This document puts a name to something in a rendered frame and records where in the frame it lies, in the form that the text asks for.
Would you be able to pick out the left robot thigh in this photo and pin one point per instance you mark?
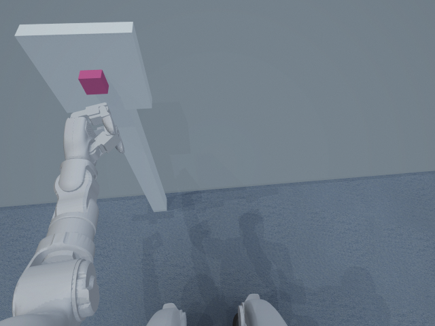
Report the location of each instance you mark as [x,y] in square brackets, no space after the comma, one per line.
[168,317]

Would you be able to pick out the button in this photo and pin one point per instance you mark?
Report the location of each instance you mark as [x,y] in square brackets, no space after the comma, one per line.
[93,82]

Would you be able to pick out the robot thigh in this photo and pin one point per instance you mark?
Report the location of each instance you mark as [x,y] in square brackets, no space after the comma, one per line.
[168,317]
[259,312]

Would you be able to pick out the panel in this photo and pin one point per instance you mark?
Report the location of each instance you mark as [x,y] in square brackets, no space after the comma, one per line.
[61,51]

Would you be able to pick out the left robot hand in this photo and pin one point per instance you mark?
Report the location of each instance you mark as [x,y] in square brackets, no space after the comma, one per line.
[81,141]

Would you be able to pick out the robot left upper arm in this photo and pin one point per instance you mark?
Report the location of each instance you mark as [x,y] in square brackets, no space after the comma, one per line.
[57,294]

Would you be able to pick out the right robot thigh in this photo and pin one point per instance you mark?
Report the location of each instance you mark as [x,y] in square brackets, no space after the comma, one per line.
[259,312]

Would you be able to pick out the left robot forearm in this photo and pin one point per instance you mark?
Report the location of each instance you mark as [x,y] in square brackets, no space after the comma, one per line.
[74,223]

